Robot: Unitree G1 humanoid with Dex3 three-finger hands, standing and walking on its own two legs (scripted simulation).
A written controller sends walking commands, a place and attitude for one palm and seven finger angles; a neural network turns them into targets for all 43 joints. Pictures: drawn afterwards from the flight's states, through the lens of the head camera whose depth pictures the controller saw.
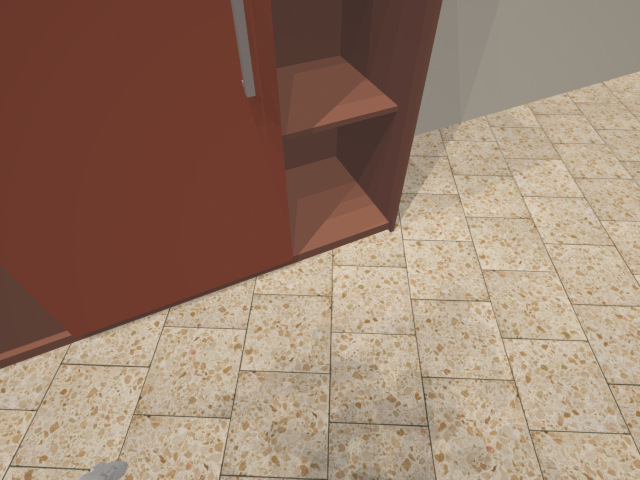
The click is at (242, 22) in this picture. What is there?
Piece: wardrobe's sliding door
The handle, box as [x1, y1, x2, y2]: [231, 0, 255, 96]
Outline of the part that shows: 231,0 243,77 242,84 246,95 252,96 255,94 242,0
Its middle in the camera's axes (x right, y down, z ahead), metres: -0.18 -0.46 +0.81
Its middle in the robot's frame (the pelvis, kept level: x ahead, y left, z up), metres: +0.93 +0.22 +0.17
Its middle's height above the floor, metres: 0.94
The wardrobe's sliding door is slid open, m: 0.45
